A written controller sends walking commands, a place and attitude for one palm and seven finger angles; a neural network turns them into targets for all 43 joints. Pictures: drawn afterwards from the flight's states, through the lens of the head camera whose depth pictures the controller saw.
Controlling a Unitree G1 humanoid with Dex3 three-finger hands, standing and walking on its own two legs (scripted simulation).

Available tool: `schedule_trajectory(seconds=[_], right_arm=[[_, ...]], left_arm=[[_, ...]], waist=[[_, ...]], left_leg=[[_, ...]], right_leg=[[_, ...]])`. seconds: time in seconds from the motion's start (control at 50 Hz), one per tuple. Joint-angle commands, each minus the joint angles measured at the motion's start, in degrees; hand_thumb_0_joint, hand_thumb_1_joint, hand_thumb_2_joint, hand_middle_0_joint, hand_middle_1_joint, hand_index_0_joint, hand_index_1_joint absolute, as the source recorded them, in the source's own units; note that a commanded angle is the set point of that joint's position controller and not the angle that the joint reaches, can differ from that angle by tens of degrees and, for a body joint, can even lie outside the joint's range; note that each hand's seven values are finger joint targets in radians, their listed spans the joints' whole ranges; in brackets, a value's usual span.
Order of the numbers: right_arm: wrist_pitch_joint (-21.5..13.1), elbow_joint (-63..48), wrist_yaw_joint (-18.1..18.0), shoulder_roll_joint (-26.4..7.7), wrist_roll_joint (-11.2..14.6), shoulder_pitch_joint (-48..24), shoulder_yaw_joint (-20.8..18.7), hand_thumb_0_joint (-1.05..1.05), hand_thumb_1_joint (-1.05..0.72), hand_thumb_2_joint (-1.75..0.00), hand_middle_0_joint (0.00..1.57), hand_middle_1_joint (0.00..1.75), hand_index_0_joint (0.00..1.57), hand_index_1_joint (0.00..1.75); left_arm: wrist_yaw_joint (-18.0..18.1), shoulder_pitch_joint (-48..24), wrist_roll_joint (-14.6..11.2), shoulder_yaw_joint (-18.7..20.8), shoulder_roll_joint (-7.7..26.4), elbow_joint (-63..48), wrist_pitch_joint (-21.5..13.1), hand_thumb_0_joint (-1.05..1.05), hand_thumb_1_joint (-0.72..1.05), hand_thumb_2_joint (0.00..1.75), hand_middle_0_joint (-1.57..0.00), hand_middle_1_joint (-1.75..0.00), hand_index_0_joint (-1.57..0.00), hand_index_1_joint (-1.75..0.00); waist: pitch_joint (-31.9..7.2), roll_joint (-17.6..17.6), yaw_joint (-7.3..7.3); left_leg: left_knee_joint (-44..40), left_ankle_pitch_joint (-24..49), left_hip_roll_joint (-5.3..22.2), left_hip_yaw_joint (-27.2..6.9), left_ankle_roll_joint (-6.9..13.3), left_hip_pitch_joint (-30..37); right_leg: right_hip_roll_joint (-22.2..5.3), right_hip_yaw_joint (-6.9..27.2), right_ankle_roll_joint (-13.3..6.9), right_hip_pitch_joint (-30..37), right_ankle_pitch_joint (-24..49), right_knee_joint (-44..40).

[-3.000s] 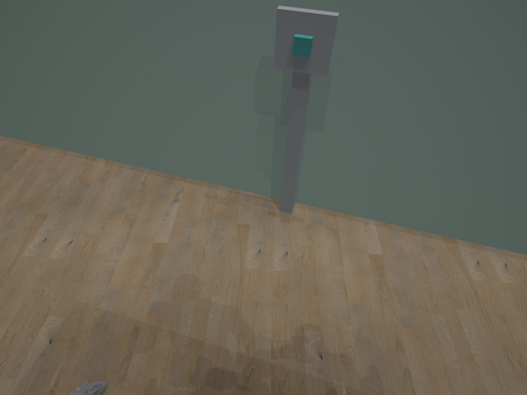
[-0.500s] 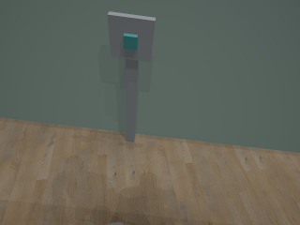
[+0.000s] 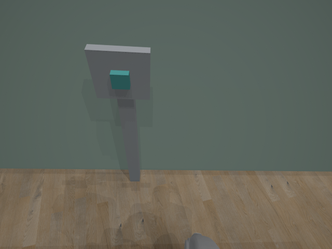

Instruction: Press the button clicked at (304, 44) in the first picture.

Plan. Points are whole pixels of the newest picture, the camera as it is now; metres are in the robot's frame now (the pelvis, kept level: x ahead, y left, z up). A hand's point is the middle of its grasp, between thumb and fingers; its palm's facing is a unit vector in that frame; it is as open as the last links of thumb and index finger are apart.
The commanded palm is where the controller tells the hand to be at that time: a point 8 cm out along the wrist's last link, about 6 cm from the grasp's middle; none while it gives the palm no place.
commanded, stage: come to a stop and stand still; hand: left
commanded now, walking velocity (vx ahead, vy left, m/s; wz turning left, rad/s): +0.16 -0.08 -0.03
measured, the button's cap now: (120, 79) +0.58 +0.14 +0.07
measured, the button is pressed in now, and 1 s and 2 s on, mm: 0 0 0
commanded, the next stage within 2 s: look again from close up in 1.58 s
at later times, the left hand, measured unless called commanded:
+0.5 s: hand (95, 246) +0.17 +0.18 -0.17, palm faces +0.06 -0.96 -0.26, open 7.3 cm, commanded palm none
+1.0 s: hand out of the picture +0.06 +0.20 -0.17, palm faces +0.01 -0.98 -0.19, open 7.4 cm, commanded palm none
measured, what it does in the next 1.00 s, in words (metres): steps on the spot: right foot, then left foot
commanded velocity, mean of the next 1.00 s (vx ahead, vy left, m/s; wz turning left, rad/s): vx -0.09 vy -0.03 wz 0.00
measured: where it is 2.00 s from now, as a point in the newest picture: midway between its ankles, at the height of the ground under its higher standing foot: outside the picture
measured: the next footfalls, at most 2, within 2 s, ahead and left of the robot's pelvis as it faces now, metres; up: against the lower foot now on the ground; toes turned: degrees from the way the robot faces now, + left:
right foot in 0.14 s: +0.17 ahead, -0.12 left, +0.00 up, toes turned -8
left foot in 0.60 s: +0.14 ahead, +0.13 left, +0.00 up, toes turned +5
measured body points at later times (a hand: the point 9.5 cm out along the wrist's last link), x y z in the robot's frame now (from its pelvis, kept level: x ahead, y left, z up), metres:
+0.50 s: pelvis +0.10 -0.01 +0.00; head +0.14 -0.02 +0.44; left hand +0.16 +0.23 -0.15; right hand +0.22 -0.26 -0.15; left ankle +0.12 +0.12 -0.69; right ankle +0.13 -0.11 -0.74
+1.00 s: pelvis +0.07 +0.01 +0.01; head +0.09 +0.03 +0.46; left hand +0.07 +0.26 -0.16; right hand +0.08 -0.23 -0.14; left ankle +0.10 +0.13 -0.74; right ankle +0.00 -0.14 -0.69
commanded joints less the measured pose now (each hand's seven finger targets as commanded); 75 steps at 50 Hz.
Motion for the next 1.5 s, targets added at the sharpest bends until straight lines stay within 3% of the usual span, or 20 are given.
schedule_trajectory(seconds=[0.0, 0.08, 0.1, 0.12, 0.14, 0.18, 0.22, 0.5, 0.56, 0.6, 0.62, 0.68, 0.78, 0.98, 1.04, 1.08, 1.1, 1.14, 1.26, 1.48], right_arm=[[0.41, 1.37, -1.02, -9.58, -0.1, 7.68, -1.67, 0.0, -0.9, -0.9, 0.2, 0.3, 0.2, 0.3], [0.85, 0.22, -0.71, -11.69, 1.12, 3.77, -2.42, 0.0, -0.9, -0.9, 0.2, 0.3, 0.2, 0.3], [0.8, -0.72, -0.34, -10.28, 1.77, 2.92, -2.3, 0.0, -0.9, -0.9, 0.2, 0.3, 0.2, 0.3], [0.36, -2.32, -0.17, -6.8, 2.44, 4.43, -1.84, 0.0, -0.9, -0.9, 0.2, 0.3, 0.2, 0.3], [0.88, -2.05, -0.82, -8.03, 2.57, 2.78, -1.95, 0.0, -0.9, -0.9, 0.2, 0.3, 0.2, 0.3], [2.86, -3.4, -0.73, -7.65, 2.36, -2.3, -2.71, 0.0, -0.9, -0.9, 0.2, 0.3, 0.2, 0.3], [5.15, -3.43, -0.61, -4.68, 1.79, -4.25, -2.37, 0.0, -0.9, -0.9, 0.2, 0.3, 0.2, 0.3], [6.77, -13.6, 1.67, -11.45, 1.16, -18.35, -4.14, 0.0, -0.9, -0.9, 0.2, 0.3, 0.2, 0.3], [5.36, -12.45, 1.78, -13.2, 0.95, -14.24, -3.97, 0.0, -0.9, -0.9, 0.2, 0.3, 0.2, 0.3], [4.71, -14.82, 1.29, -21.58, 0.29, -15.52, -5.1, 0.0, -0.9, -0.9, 0.2, 0.3, 0.2, 0.3], [5.03, -15.75, 1.06, -21.28, -0.11, -18.01, -4.58, 0.0, -0.9, -0.9, 0.2, 0.3, 0.2, 0.3], [4.44, -15.67, -0.51, -17.73, -0.02, -22.08, -3.25, 0.0, -0.9, -0.9, 0.2, 0.3, 0.2, 0.3], [4.0, -13.72, -0.7, -16.41, 0.46, -17.06, -3.66, 0.0, -0.9, -0.9, 0.2, 0.3, 0.2, 0.3], [4.68, -8.69, 0.27, -17.87, 0.02, -12.56, -4.31, 0.0, -0.9, -0.9, 0.2, 0.3, 0.2, 0.3], [4.88, -7.63, 0.6, -15.59, 0.78, -12.6, -4.16, 0.0, -0.9, -0.9, 0.2, 0.3, 0.2, 0.3], [5.0, -7.86, 1.14, -9.83, 1.37, -12.54, -2.37, 0.0, -0.9, -0.9, 0.2, 0.3, 0.2, 0.3], [5.08, -8.08, 1.49, -9.42, 0.89, -13.47, -2.0, 0.0, -0.9, -0.9, 0.2, 0.3, 0.2, 0.3], [5.59, -7.07, 1.43, -10.11, 0.23, -14.17, -2.11, 0.0, -0.9, -0.9, 0.2, 0.3, 0.2, 0.3], [4.92, -2.39, 0.58, -9.26, 0.69, -7.8, -1.28, 0.0, -0.9, -0.9, 0.2, 0.3, 0.2, 0.3], [4.95, -2.11, 0.08, -9.04, 0.98, -10.14, -1.41, 0.0, -0.9, -0.9, 0.2, 0.3, 0.2, 0.3]], left_arm=[[-0.02, -6.03, -0.07, -0.96, 0.02, -5.45, -2.04, 0.0, 0.9, 0.9, -0.2, -0.3, -0.2, -0.3], [0.8, 8.66, 0.0, -0.24, 2.89, -1.2, -3.63, 0.0, 0.9, 0.9, -0.2, -0.3, -0.2, -0.3], [1.44, 15.09, 0.2, 0.55, 5.78, 0.39, -4.44, 0.0, 0.9, 0.9, -0.2, -0.3, -0.2, -0.3], [2.28, 19.39, -0.09, 1.66, 9.9, 1.34, -5.19, 0.0, 0.9, 0.9, -0.2, -0.3, -0.2, -0.3], [2.6, 17.67, -0.85, 0.74, 9.86, 1.06, -5.11, 0.0, 0.9, 0.9, -0.2, -0.3, -0.2, -0.3], [3.38, 7.02, -0.37, 0.48, 8.78, -2.25, -4.1, 0.0, 0.9, 0.9, -0.2, -0.3, -0.2, -0.3], [4.02, 4.84, 0.01, -0.17, 4.66, -2.71, -3.36, 0.0, 0.9, 0.9, -0.2, -0.3, -0.2, -0.3], [3.09, -0.27, 0.86, 2.09, 10.55, -9.54, -0.37, 0.0, 0.9, 0.9, -0.2, -0.3, -0.2, -0.3], [3.0, 1.4, 0.04, 1.78, 9.47, -9.11, 0.23, 0.0, 0.9, 0.9, -0.2, -0.3, -0.2, -0.3], [2.98, 6.55, -0.63, 0.54, 4.67, -9.82, 1.01, 0.0, 0.9, 0.9, -0.2, -0.3, -0.2, -0.3], [3.0, 5.4, -0.29, 0.92, 6.86, -9.93, 1.37, 0.0, 0.9, 0.9, -0.2, -0.3, -0.2, -0.3], [1.89, 6.53, 0.21, 1.94, 8.05, -7.64, 1.82, 0.0, 0.9, 0.9, -0.2, -0.3, -0.2, -0.3], [0.99, 8.34, 0.25, 1.94, 7.34, -5.5, 1.71, 0.0, 0.9, 0.9, -0.2, -0.3, -0.2, -0.3], [0.96, 7.13, -0.49, -0.37, 3.1, -3.45, 1.0, 0.0, 0.9, 0.9, -0.2, -0.3, -0.2, -0.3], [1.55, 13.39, -0.41, -0.51, 3.95, -0.17, -0.15, 0.0, 0.9, 0.9, -0.2, -0.3, -0.2, -0.3], [2.36, 10.39, -0.33, -0.38, 8.76, -0.54, -1.1, 0.0, 0.9, 0.9, -0.2, -0.3, -0.2, -0.3], [2.43, 7.96, -0.36, -0.52, 9.36, -1.5, -1.11, 0.0, 0.9, 0.9, -0.2, -0.3, -0.2, -0.3], [2.6, 6.92, -0.36, -0.77, 7.05, -1.1, -1.64, 0.0, 0.9, 0.9, -0.2, -0.3, -0.2, -0.3], [2.74, 8.97, -1.29, -2.06, 3.26, 0.62, -1.93, 0.0, 0.9, 0.9, -0.2, -0.3, -0.2, -0.3], [2.93, 11.55, -0.94, -1.64, 2.96, 1.99, -1.93, 0.0, 0.9, 0.9, -0.2, -0.3, -0.2, -0.3]], waist=[[5.73, 8.34, 0.52], [-4.07, 8.22, 6.99], [-8.2, 3.94, 9.71], [-15.02, -5.63, 9.45], [-16.53, -1.73, 8.27], [-3.26, -0.46, 5.71], [1.07, 2.94, 3.93], [-4.7, -10.92, 4.29], [-7.74, -3.73, 2.28], [-6.65, 21.17, 3.25], [-4.27, 14.09, 3.3], [-0.75, 12.41, 5.38], [-4.38, 8.65, 3.85], [-1.57, 14.91, 2.3], [-3.34, 8.16, 4.74], [-0.68, -7.24, 3.7], [1.44, -7.87, 3.88], [6.34, -13.95, 4.47], [5.05, -2.77, 3.19], [2.93, 1.17, 3.74]], left_leg=[[2.97, 57.56, 17.04, -7.7, 1.02, 3.52], [19.85, 60.9, 15.04, -5.49, -1.21, -1.86], [31.04, 45.89, 12.66, -5.06, -2.79, -13.94], [48.31, -3.54, 3.01, -2.65, -5.69, -28.75], [53.86, -16.37, 3.31, -10.18, -4.97, -24.77], [51.3, -11.82, 5.77, -12.02, -4.62, -23.47], [48.81, -10.75, 6.14, -11.9, -5.3, -23.81], [30.23, -2.7, 3.95, -9.67, -7.3, -21.82], [8.44, 14.72, 5.37, -9.2, -6.87, -9.67], [1.77, 40.62, 25.63, -31.26, 1.11, -11.61], [0.83, 32.34, 26.84, -28.64, 5.27, -18.44], [-0.35, 25.78, 20.16, -22.71, 2.11, -17.53], [-2.11, 17.87, 17.92, -19.03, 1.86, -9.64], [-4.14, 5.65, 16.68, -21.13, 2.43, -13.3], [1.28, 3.41, 11.2, -15.14, -2.55, -18.98], [9.53, -0.09, 5.54, -8.64, -6.31, -23.97], [11.55, -1.18, 5.73, -8.53, -6.09, -21.63], [15.39, 1.38, 6.34, -9.13, -5.73, -21.75], [8.54, 15.29, 7.62, -9.64, -5.71, -13.98], [7.81, 14.78, 8.02, -8.83, -6.34, -11.79]], right_leg=[[2.21, -3.37, -2.04, -3.17, -4.6, -9.23], [5.26, -5.03, -3.91, 20.86, 5.14, -21.57], [-2.57, 2.91, -6.57, 35.27, 20.62, -20.92], [-20.3, 22.91, -14.84, 48.68, 54.16, -19.65], [-23.64, 21.1, -18.58, 42.23, 67.07, -21.04], [-19.48, 14.18, -15.52, 23.9, 57.6, -25.47], [-17.35, 10.35, -13.2, 15.98, 52.64, -27.15], [-12.28, 5.7, -9.53, 18.2, 28.7, -24.18], [-8.03, 4.07, -4.34, 16.22, 12.94, -15.7], [3.05, 3.03, 1.8, 6.3, -26.03, 2.45], [1.82, 7.57, 1.08, 8.99, -24.82, 8.86], [2.88, 10.49, 1.85, 3.74, -14.68, 16.24], [2.66, 9.38, 3.36, 2.37, -9.09, 15.26], [2.57, 3.01, 1.88, 14.86, -15.61, -14.52], [1.85, 2.5, 1.14, 27.15, -1.93, -31.05], [-10.31, 15.27, -3.44, 23.59, -10.06, -38.44], [-12.48, 15.98, -4.91, 17.2, -15.31, -40.59], [-9.18, 14.59, -5.3, 13.26, -10.89, -40.47], [-4.0, 7.97, -2.9, 15.22, 1.23, -32.83], [-2.61, 8.52, -1.81, 17.85, 2.98, -33.52]])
